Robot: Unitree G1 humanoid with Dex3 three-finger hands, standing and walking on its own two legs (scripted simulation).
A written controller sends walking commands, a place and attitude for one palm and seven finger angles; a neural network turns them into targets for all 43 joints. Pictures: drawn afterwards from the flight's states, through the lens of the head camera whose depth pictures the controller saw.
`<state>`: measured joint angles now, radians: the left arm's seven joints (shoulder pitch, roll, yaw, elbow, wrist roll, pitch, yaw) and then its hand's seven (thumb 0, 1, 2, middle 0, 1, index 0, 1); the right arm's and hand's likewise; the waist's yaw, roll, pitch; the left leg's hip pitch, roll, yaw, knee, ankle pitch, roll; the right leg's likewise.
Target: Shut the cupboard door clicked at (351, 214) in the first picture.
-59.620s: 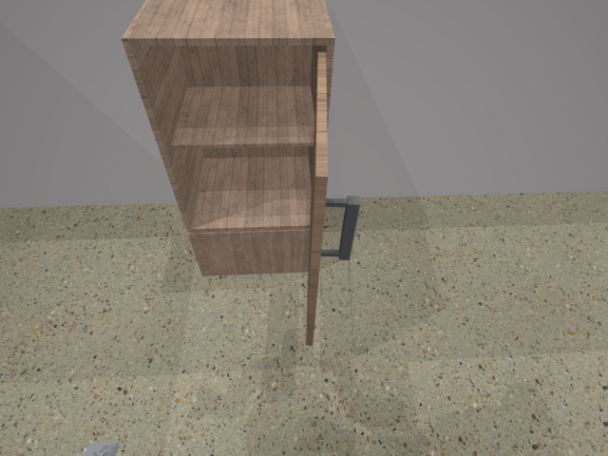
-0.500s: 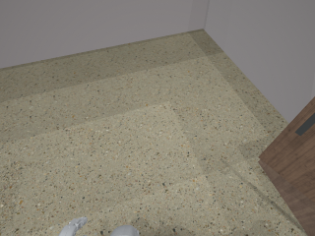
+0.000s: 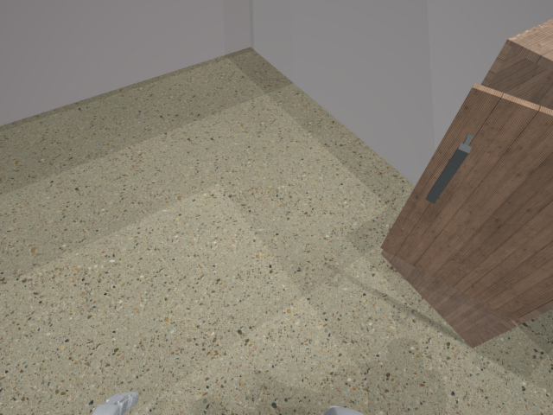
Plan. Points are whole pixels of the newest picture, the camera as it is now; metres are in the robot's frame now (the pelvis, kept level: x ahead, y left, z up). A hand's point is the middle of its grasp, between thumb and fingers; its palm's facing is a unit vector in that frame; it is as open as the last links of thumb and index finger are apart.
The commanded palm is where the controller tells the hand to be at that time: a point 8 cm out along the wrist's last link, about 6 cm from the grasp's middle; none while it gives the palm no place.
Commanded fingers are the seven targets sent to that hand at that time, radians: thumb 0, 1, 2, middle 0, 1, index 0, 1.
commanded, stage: turn to face it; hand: left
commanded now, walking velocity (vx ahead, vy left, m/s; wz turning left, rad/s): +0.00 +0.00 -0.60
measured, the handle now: (449, 169) +0.60 -0.34 -0.05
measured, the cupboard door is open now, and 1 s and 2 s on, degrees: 21 21 21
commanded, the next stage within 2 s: take the last steps up to it in 0.86 s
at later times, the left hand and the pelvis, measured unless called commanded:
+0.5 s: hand (171, 401) +0.16 +0.18 -0.18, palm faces -0.25 -0.95 -0.20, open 7.4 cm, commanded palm none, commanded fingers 0.00 0.90 0.90 -0.20 -0.30 -0.20 -0.30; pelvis +0.02 +0.00 +0.00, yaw -17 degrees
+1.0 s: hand (226, 381) +0.19 +0.10 -0.16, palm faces -0.46 -0.86 -0.22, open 7.4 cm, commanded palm none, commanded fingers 0.00 0.90 0.90 -0.20 -0.30 -0.20 -0.30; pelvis +0.03 -0.04 +0.00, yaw -28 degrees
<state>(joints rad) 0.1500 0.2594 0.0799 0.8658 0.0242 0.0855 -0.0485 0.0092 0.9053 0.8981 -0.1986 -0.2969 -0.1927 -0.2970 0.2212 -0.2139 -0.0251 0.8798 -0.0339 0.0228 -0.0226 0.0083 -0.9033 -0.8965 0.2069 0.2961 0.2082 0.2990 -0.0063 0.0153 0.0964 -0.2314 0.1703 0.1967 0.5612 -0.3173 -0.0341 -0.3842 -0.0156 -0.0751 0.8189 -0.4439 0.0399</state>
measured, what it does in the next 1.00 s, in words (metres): steps on the spot, turning right: right foot, then left foot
